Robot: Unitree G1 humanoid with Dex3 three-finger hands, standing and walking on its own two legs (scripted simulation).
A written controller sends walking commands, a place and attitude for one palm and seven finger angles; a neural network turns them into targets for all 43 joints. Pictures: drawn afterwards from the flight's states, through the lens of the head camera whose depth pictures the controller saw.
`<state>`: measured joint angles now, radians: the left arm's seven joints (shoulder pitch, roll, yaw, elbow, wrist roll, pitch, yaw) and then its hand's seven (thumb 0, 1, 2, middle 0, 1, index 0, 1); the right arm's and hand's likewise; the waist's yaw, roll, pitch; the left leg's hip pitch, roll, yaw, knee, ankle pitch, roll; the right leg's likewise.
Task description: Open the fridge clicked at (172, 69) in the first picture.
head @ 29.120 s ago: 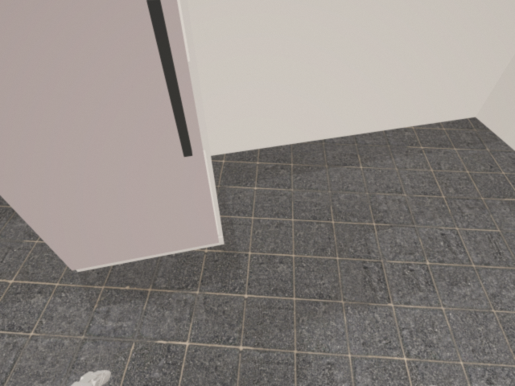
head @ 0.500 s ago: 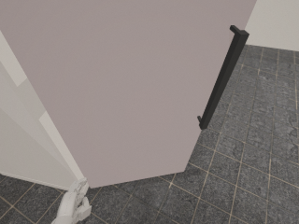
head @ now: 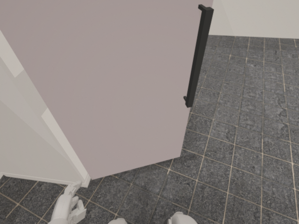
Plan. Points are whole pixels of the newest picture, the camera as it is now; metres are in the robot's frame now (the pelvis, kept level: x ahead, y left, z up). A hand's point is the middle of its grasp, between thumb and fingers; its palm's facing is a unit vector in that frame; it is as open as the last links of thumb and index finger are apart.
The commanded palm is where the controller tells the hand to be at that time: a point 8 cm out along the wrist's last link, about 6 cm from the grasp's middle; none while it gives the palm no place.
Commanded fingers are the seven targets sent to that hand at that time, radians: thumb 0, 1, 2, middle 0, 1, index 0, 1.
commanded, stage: step back with the hand held close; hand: right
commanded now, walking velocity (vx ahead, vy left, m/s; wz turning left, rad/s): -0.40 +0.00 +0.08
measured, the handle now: (193, 64) +0.63 -0.15 +0.11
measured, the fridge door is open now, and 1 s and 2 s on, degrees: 67 67 67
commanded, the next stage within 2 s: stop stepping back and stand still in 0.12 s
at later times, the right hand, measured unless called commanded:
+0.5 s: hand out of the picture +0.04 -0.35 +0.19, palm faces +0.60 +0.75 -0.27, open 7.4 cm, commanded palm -0.04 -0.36 +0.20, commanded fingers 0.00 -0.90 -0.90 0.20 0.30 0.20 0.30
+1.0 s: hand out of the picture -0.01 -0.32 +0.18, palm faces +0.43 +0.84 -0.34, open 7.4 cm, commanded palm -0.07 -0.36 +0.20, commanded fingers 0.00 -0.90 -0.90 0.20 0.30 0.20 0.30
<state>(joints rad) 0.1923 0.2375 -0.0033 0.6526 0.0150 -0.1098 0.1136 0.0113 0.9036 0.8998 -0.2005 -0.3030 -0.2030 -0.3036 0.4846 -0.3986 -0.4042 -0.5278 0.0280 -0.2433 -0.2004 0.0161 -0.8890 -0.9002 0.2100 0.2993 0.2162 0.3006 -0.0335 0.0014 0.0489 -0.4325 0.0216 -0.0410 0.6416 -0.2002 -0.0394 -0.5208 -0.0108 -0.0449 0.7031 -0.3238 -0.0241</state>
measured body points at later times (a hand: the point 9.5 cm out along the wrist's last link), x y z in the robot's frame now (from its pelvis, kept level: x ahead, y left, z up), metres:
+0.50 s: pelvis -0.17 -0.05 +0.02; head -0.18 -0.08 +0.47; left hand +0.05 +0.15 -0.04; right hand +0.00 -0.39 +0.21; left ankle -0.14 +0.10 -0.69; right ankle -0.13 -0.16 -0.71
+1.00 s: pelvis -0.23 -0.07 +0.01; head -0.26 -0.08 +0.46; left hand -0.14 +0.21 -0.07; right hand -0.04 -0.37 +0.20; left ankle -0.25 +0.03 -0.71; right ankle -0.18 -0.20 -0.71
